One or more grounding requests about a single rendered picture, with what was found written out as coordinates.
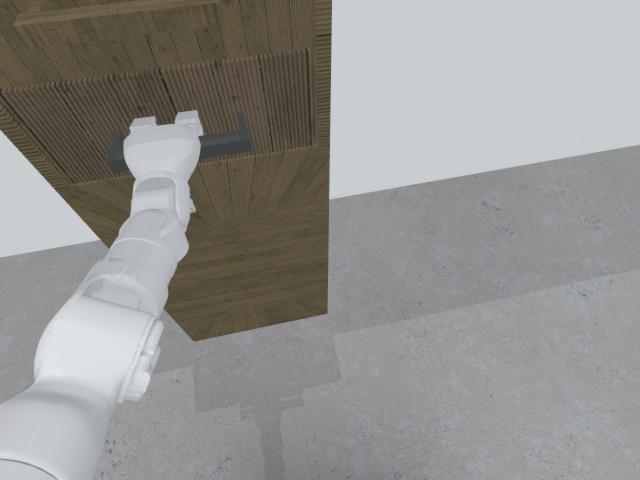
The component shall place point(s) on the left robot forearm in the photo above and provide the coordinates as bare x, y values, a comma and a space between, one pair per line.
143, 258

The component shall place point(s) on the drawer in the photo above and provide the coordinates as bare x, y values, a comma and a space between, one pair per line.
72, 121

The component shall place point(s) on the handle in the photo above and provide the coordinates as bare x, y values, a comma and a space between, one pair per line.
212, 145
116, 20

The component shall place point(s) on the robot left upper arm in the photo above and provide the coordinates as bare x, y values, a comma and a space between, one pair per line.
101, 354

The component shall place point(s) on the cabinet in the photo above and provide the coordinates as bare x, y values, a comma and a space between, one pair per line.
259, 239

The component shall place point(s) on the left robot hand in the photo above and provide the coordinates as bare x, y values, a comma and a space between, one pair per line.
172, 147

